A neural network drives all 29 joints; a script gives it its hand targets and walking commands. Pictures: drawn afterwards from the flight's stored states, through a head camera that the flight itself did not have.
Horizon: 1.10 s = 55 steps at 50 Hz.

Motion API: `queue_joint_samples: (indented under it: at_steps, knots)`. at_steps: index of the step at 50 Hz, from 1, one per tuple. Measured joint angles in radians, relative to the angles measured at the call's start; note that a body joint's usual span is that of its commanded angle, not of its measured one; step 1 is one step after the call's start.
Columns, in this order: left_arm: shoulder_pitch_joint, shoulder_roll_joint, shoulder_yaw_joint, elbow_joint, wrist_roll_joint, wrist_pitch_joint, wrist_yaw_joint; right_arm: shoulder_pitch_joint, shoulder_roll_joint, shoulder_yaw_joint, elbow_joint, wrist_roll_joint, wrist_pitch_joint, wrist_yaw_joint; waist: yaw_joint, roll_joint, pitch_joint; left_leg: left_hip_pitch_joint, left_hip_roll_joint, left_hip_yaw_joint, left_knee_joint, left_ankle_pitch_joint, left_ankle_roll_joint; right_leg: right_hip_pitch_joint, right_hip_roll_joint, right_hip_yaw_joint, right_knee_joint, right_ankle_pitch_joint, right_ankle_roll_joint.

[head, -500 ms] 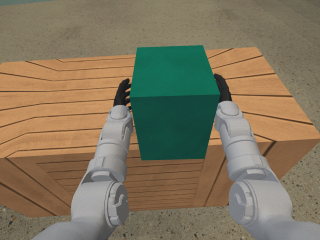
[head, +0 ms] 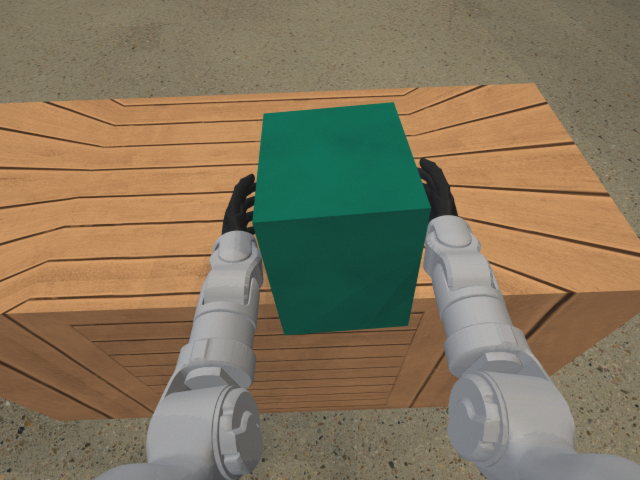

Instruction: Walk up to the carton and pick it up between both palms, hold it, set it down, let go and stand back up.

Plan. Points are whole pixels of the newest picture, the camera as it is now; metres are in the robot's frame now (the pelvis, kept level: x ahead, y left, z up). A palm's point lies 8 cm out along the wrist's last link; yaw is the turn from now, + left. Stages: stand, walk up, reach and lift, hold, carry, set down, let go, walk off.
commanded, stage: set down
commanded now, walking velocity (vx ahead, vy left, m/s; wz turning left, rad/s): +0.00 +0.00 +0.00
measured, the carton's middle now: (337, 222) +0.42 +0.01 +0.07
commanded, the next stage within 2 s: none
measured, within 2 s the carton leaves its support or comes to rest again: rests again in 1.06 s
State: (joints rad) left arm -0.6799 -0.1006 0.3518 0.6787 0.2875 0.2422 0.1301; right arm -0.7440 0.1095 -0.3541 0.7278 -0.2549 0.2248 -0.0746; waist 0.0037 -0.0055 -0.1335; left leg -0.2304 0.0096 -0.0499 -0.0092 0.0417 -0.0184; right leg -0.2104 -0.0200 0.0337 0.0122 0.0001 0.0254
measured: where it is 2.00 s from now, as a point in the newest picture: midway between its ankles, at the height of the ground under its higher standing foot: outside the picture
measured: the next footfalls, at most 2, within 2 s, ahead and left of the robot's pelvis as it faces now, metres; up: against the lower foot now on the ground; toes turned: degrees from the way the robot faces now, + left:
none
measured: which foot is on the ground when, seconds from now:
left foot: down 0.00-1.00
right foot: down 0.00-1.00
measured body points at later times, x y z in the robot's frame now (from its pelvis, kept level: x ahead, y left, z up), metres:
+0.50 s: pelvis +0.00 -0.01 +0.00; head +0.03 -0.02 +0.45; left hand +0.40 +0.12 +0.07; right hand +0.40 -0.15 +0.07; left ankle +0.00 +0.13 -0.75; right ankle -0.02 -0.14 -0.75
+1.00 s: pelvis +0.02 +0.00 +0.00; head +0.08 +0.00 +0.44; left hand +0.42 +0.14 +0.04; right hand +0.43 -0.12 +0.04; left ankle +0.00 +0.13 -0.75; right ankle -0.02 -0.13 -0.75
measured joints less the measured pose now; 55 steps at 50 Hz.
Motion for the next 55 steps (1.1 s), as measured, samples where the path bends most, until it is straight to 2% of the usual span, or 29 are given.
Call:
queue_joint_samples:
  at_steps: [7, 16, 32, 39, 55]
  knots:
    - [0.079, -0.009, -0.054, -0.056, -0.035, -0.037, 0.021, 0.081, -0.001, 0.048, -0.056, 0.019, -0.043, 0.006, -0.004, 0.011, -0.008, -0.007, -0.003, -0.008, -0.009, 0.001, 0.0, 0.007, -0.003, -0.011, -0.031, 0.009, 0.0]
    - [0.099, -0.037, -0.047, -0.047, -0.025, -0.053, 0.027, 0.121, -0.002, 0.035, -0.064, 0.006, -0.061, 0.026, -0.005, 0.034, -0.001, 0.008, 0.007, -0.01, 0.002, -0.005, -0.008, 0.022, 0.007, -0.015, -0.022, 0.006, -0.009]
    - [0.007, -0.045, 0.094, 0.047, 0.087, -0.094, -0.044, 0.047, 0.033, -0.066, -0.007, -0.083, -0.072, 0.025, 0.014, 0.022, -0.012, 0.026, 0.025, 0.013, -0.023, 0.008, -0.015, 0.014, 0.024, 0.003, -0.009, 0.007, -0.019]
    - [0.009, -0.039, 0.115, 0.06, 0.117, -0.12, -0.058, 0.036, 0.047, -0.09, 0.021, -0.121, -0.105, 0.024, 0.014, 0.012, -0.029, 0.021, 0.016, 0.012, -0.073, 0.027, -0.009, 0.01, 0.013, -0.002, -0.058, 0.024, -0.011]
    - [0.11, -0.067, 0.058, 0.029, 0.088, -0.254, -0.003, 0.122, 0.034, -0.061, 0.034, -0.104, -0.272, 0.044, 0.003, 0.018, -0.074, -0.043, -0.003, 0.006, -0.079, 0.018, 0.004, -0.033, -0.007, -0.021, -0.101, 0.029, -0.001]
